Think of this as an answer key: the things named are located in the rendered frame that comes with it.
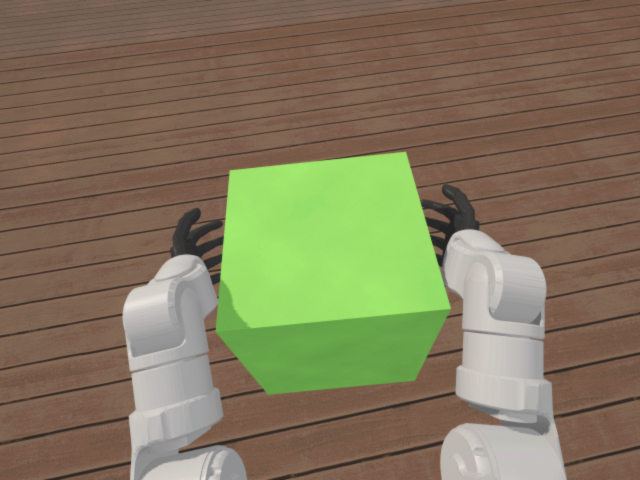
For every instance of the carton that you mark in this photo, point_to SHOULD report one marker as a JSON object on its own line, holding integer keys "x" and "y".
{"x": 329, "y": 278}

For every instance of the robot right forearm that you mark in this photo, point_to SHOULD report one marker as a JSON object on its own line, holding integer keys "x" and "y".
{"x": 502, "y": 371}

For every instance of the robot right upper arm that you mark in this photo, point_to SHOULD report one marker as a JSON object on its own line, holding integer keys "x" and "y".
{"x": 491, "y": 452}

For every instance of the robot left forearm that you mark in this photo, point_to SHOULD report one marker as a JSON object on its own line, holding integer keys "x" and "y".
{"x": 164, "y": 327}

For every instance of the robot left upper arm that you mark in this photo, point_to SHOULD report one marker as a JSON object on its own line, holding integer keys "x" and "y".
{"x": 210, "y": 463}

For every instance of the robot right hand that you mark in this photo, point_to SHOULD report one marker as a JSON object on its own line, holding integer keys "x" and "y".
{"x": 461, "y": 219}

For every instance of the robot left hand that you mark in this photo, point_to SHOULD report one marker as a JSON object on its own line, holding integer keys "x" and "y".
{"x": 184, "y": 242}

